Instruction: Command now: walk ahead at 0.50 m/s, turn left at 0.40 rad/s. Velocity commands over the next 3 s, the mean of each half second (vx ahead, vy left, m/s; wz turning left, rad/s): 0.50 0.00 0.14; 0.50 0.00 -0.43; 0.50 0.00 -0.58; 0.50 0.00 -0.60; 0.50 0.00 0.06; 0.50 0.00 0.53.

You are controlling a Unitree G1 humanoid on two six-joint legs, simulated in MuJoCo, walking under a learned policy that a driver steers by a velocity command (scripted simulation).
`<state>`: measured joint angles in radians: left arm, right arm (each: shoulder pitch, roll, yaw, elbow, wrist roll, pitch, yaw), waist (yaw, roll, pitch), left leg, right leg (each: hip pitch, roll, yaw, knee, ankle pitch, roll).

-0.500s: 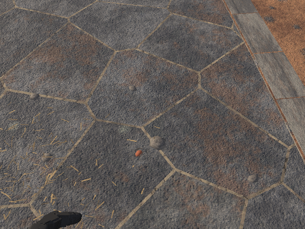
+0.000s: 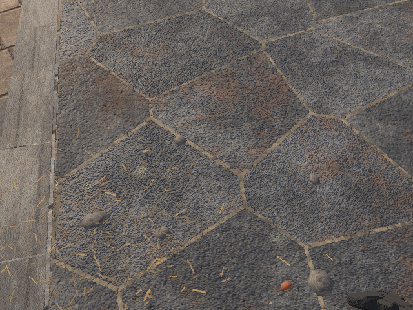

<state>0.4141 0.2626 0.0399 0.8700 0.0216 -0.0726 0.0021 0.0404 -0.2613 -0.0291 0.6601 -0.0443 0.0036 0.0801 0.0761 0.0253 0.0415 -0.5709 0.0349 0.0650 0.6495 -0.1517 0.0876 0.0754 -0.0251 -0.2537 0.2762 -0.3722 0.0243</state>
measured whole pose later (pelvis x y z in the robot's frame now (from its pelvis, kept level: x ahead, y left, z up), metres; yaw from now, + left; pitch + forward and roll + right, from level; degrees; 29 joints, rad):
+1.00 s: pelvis +0.55 -0.02 +0.01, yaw -14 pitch +2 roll -1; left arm 0.41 0.27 0.07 0.87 0.00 -0.04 -0.01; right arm 0.07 -0.26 -0.01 0.74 -0.04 -0.03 0.02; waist 0.08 0.04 0.04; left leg -0.63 0.08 -0.05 0.68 -0.05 -0.05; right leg -0.06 0.14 0.14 0.30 -0.25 -0.11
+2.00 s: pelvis +0.99 -0.25 +0.01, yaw -50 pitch +2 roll +0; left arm 0.41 0.28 0.07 0.82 0.00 -0.04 -0.01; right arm 0.12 -0.27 -0.03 0.72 -0.04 -0.01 0.02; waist 0.06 0.04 0.03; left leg -0.67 0.11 -0.04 0.81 -0.10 -0.06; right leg -0.07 0.15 0.12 0.29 -0.23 -0.12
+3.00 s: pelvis +1.38 -0.63 +0.02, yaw -27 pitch +1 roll -1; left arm 0.38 0.26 0.04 0.84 0.02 -0.09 0.00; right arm 0.16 -0.31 -0.07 0.74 -0.04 0.01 0.07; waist 0.04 0.06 0.02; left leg -0.66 0.05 -0.02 0.97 -0.14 0.02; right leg -0.05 0.02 -0.15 0.26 -0.23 -0.04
